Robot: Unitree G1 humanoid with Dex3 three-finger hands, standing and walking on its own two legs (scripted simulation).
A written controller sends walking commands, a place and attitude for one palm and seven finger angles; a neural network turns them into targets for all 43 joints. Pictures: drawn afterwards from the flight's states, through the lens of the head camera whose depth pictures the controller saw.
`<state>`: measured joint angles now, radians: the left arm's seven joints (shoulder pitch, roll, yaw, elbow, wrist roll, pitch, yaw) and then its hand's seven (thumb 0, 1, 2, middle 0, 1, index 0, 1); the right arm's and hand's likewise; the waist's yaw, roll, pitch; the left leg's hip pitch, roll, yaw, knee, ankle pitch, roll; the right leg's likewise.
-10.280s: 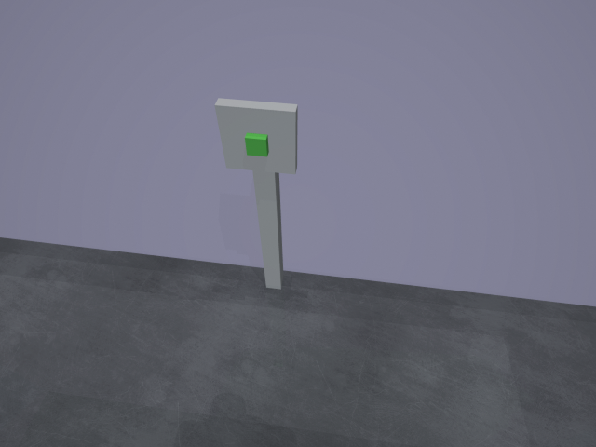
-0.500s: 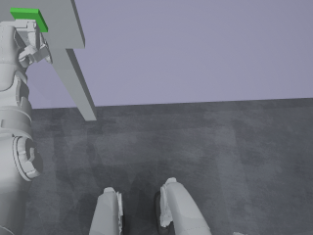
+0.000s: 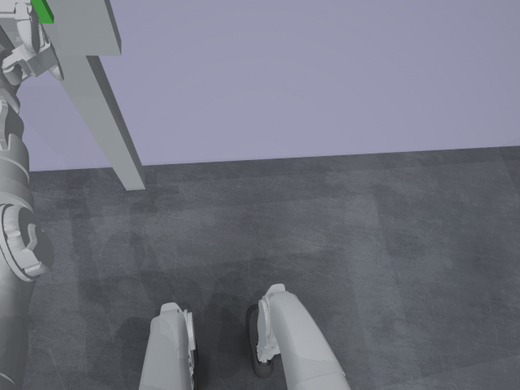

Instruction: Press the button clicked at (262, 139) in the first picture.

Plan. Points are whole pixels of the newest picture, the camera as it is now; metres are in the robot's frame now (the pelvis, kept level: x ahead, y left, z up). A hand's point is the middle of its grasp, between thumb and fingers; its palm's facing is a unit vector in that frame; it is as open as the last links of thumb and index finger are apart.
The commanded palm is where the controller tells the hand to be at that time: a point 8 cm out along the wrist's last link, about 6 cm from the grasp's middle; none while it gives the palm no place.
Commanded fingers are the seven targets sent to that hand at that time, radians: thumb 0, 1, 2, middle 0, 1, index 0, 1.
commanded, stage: pull the fist back off the button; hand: left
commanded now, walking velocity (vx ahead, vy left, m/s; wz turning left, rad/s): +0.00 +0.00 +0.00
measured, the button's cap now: out of the picture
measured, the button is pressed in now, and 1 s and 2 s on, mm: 7 0 0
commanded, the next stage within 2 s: draw the hand back to the body in 0.86 s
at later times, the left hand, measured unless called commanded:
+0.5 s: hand (56, 78) +0.52 +0.20 +0.06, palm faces +0.03 -1.00 -0.03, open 3.2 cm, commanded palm +0.48 +0.24 +0.07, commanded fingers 0.00 0.90 0.90 -1.30 -1.50 -1.30 -1.50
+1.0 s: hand (54, 118) +0.47 +0.20 +0.07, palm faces +0.02 -1.00 -0.03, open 3.1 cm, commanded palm +0.43 +0.25 +0.08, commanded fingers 0.00 0.90 0.90 -1.30 -1.50 -1.30 -1.50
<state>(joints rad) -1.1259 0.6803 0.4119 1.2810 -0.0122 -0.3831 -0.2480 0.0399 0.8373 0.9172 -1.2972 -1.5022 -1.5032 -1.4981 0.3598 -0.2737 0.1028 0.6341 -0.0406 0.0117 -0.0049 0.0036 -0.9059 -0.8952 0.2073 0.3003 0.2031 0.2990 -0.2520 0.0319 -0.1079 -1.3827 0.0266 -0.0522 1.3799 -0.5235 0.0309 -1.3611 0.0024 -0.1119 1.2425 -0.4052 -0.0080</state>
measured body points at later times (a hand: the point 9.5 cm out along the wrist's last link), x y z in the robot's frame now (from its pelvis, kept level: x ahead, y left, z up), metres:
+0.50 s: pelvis +0.05 +0.00 +0.04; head +0.21 +0.02 +0.46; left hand +0.52 +0.26 +0.07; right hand +0.10 -0.26 -0.07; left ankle +0.05 +0.10 -0.60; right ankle +0.09 -0.12 -0.60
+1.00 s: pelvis +0.06 +0.00 +0.04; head +0.18 +0.02 +0.47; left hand +0.46 +0.25 +0.07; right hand +0.19 -0.25 -0.08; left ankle +0.05 +0.10 -0.60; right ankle +0.09 -0.12 -0.60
